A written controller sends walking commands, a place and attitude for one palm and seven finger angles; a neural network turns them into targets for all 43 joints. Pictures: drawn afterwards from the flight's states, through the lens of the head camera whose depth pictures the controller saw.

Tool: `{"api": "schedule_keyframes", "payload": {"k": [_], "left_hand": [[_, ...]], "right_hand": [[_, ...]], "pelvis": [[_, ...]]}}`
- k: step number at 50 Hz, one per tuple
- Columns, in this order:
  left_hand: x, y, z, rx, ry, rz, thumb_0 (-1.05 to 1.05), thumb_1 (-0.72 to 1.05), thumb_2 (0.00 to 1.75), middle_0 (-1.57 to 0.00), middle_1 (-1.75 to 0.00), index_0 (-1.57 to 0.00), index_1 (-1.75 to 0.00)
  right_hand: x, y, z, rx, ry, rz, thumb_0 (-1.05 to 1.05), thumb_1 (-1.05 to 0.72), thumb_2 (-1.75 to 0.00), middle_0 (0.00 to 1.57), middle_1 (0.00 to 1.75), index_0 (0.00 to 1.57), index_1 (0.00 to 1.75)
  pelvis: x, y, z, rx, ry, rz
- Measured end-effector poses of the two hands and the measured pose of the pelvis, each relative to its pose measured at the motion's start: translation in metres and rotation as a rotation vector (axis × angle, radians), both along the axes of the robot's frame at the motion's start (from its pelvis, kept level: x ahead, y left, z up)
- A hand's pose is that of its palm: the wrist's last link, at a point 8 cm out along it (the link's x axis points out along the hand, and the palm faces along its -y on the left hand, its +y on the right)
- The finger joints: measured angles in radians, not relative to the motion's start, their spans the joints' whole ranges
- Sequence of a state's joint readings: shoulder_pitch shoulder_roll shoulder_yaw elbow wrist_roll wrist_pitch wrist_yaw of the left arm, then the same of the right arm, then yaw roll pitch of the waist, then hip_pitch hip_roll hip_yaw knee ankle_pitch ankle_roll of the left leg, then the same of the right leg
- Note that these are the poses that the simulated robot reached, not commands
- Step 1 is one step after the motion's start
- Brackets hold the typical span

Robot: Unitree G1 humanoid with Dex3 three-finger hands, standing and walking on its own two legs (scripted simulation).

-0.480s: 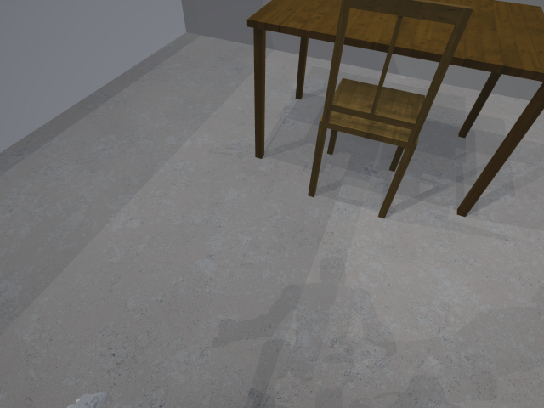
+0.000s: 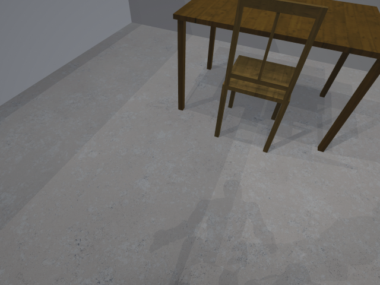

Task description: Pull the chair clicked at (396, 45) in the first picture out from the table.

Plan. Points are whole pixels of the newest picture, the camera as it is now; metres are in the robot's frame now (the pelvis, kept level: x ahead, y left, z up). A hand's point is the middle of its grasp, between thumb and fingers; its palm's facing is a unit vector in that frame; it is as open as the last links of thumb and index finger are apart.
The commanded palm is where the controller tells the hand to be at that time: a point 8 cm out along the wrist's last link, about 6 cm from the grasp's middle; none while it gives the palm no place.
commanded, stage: stand and wait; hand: left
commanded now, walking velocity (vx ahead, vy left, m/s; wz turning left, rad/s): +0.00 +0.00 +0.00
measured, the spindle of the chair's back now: (267, 49) +1.20 -0.33 -0.06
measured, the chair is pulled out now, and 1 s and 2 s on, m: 0.00 0.00 0.00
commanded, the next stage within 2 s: look at it before walking up in 0.34 s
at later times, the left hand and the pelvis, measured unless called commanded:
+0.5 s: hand out of the picture +0.07 +0.24 -0.15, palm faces -0.03 -0.94 -0.33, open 7.4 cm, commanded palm none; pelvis -0.01 -0.01 +0.00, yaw +0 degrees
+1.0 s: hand out of the picture +0.07 +0.24 -0.15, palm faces -0.03 -0.94 -0.33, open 7.4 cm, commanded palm none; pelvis +0.00 -0.01 +0.00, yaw +0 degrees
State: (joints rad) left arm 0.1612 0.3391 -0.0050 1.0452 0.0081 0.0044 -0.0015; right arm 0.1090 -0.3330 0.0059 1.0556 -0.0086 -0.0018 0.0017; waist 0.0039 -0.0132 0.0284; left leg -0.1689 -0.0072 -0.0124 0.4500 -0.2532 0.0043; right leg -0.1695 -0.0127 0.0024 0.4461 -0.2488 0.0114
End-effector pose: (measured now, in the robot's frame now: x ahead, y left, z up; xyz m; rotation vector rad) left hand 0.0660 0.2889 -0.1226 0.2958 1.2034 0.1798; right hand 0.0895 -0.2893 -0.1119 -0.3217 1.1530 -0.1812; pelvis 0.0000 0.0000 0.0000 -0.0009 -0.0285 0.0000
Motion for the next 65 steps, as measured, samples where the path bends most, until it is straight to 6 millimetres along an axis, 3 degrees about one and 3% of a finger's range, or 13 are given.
{"api": "schedule_keyframes", "payload": {"k": [7, 14, 25, 40, 55, 60, 65], "left_hand": [[-0.009, 0.001, 0.001, 0.01, 0.025, 0.005, 0.0, 0.9, 0.9, -0.21, -0.3, -0.2, -0.3], [-0.007, -0.001, 0.004, 0.014, 0.013, 0.0, 0.0, 0.9, 0.9, -0.21, -0.3, -0.2, -0.3], [0.0, -0.006, 0.006, 0.009, -0.014, -0.011, 0.0, 0.9, 0.9, -0.21, -0.3, -0.2, -0.3], [-0.008, -0.008, 0.003, 0.004, 0.025, -0.005, 0.0, 0.9, 0.9, -0.21, -0.3, -0.2, -0.3], [-0.003, -0.008, 0.005, 0.011, 0.021, 0.003, 0.0, 0.9, 0.9, -0.21, -0.3, -0.2, -0.3], [-0.005, -0.018, -0.003, -0.013, 0.051, 0.002, 0.0, 0.9, 0.9, -0.2, -0.3, -0.2, -0.3], [-0.009, -0.036, -0.018, -0.063, 0.122, -0.016, 0.0, 0.9, 0.9, -0.2, -0.3, -0.2, -0.3]], "right_hand": [[-0.021, -0.006, -0.003, 0.0, 0.049, -0.023, 0.01, -0.9, -0.9, 0.21, 0.3, 0.2, 0.3], [-0.03, -0.007, -0.005, 0.006, 0.061, -0.034, 0.01, -0.9, -0.9, 0.21, 0.3, 0.2, 0.3], [-0.03, -0.007, -0.005, 0.015, 0.047, -0.034, 0.01, -0.9, -0.9, 0.21, 0.3, 0.2, 0.3], [-0.031, -0.01, -0.004, 0.011, 0.07, -0.036, 0.01, -0.9, -0.9, 0.21, 0.3, 0.2, 0.3], [-0.017, -0.01, -0.004, 0.012, 0.054, -0.027, 0.01, -0.9, -0.9, 0.21, 0.3, 0.2, 0.3], [-0.019, -0.002, -0.011, 0.033, 0.049, -0.049, 0.01, -0.9, -0.9, 0.2, 0.3, 0.2, 0.3], [-0.035, 0.01, -0.024, 0.077, 0.069, -0.117, 0.01, -0.9, -0.9, 0.2, 0.3, 0.2, 0.3]], "pelvis": [[-0.003, -0.002, 0.001, 0.0, -0.003, -0.002], [-0.006, -0.004, 0.002, 0.001, -0.006, -0.004], [-0.01, -0.006, 0.003, 0.003, -0.007, -0.006], [-0.007, -0.008, 0.004, 0.002, 0.002, -0.007], [-0.001, -0.01, 0.005, 0.002, 0.001, -0.007], [0.007, -0.01, 0.001, 0.0, 0.005, -0.041], [0.024, -0.013, -0.007, 0.008, 0.018, -0.093]]}}
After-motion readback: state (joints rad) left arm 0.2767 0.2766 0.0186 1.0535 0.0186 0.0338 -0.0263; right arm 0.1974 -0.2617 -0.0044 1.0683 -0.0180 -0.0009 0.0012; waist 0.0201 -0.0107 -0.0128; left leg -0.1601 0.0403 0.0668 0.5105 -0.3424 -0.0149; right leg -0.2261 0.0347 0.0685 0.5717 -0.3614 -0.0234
